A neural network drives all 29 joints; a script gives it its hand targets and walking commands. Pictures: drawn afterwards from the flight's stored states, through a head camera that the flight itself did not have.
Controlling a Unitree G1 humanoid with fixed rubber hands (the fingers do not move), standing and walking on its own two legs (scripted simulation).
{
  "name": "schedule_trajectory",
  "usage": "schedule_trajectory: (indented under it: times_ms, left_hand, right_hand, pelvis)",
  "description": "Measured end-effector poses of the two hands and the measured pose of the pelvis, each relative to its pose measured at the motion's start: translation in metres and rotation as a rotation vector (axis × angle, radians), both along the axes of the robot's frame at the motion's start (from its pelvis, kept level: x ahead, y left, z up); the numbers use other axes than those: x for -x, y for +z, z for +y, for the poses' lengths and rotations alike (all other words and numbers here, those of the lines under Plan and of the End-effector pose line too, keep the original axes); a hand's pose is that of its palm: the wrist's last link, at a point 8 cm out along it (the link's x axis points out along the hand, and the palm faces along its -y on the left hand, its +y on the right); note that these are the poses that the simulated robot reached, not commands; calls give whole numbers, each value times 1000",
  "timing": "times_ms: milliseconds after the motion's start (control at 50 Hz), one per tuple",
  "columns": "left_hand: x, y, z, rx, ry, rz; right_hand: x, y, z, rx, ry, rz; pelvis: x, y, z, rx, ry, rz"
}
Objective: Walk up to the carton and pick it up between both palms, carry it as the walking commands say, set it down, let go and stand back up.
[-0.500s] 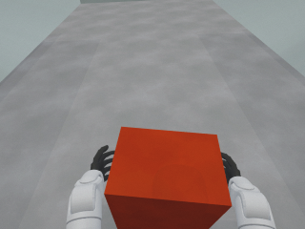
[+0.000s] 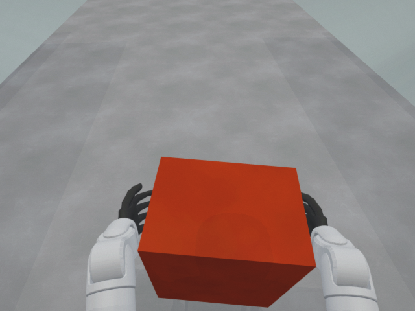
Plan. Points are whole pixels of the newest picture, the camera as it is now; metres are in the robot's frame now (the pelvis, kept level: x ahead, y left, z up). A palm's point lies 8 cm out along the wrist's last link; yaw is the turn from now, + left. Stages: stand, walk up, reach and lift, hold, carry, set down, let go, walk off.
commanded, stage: carry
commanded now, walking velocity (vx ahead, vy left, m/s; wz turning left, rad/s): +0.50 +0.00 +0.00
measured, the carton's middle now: (219, 239) +0.29 +0.01 -0.02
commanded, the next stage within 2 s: none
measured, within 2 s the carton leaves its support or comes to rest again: neither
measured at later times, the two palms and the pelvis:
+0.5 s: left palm (164, 153) +0.44 +0.14 +0.08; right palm (319, 165) +0.44 -0.20 +0.07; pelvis +0.22 -0.03 +0.01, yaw -3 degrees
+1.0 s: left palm (173, 80) +0.79 +0.17 +0.07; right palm (282, 93) +0.72 -0.16 +0.08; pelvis +0.53 +0.04 +0.02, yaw -6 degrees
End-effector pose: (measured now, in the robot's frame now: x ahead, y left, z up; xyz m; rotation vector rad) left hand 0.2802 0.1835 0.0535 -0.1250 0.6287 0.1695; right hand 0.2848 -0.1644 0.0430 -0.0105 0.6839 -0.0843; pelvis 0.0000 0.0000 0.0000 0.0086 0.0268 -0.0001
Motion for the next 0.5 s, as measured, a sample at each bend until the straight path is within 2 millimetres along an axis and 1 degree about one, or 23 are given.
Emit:
schedule_trajectory:
  times_ms: [60,120,160,200,240,280,320,360,400,460,500]
  left_hand:
    - [-21,17,0,4,-24,-29]
    - [-46,36,-10,38,-46,-59]
    - [-62,45,-19,60,-60,-81]
    - [-78,47,-30,80,-80,-93]
    - [-93,45,-44,88,-98,-94]
    - [-109,40,-57,83,-112,-97]
    - [-122,35,-65,63,-113,-70]
    - [-129,29,-66,54,-91,-12]
    - [-134,25,-62,43,-51,43]
    - [-146,26,-51,30,10,80]
    - [-160,31,-43,28,45,74]
  right_hand:
    - [-7,12,0,-43,-65,-27]
    - [-14,25,-6,-60,-130,-51]
    - [-21,34,-14,-69,-173,-74]
    - [-29,41,-24,-86,-212,-91]
    - [-38,43,-37,-97,-251,-95]
    - [-49,38,-50,-104,-276,-98]
    - [-62,31,-57,-106,-275,-69]
    - [-76,27,-59,-96,-250,-10]
    - [-94,25,-57,-98,-219,46]
    - [-127,23,-47,-128,-178,89]
    - [-152,24,-39,-153,-161,88]
  pelvis:
    - [-18,5,5,13,-45,30]
    - [-41,10,5,34,-47,65]
    - [-57,10,2,40,-55,80]
    - [-76,8,-2,42,-70,90]
    - [-97,3,-7,43,-85,92]
    - [-120,-7,-16,34,-82,81]
    - [-139,-10,-22,45,-59,71]
    - [-157,-5,-26,34,-33,68]
    - [-174,1,-29,15,-28,69]
    - [-198,8,-30,-2,-40,70]
    - [-216,12,-29,-13,-49,69]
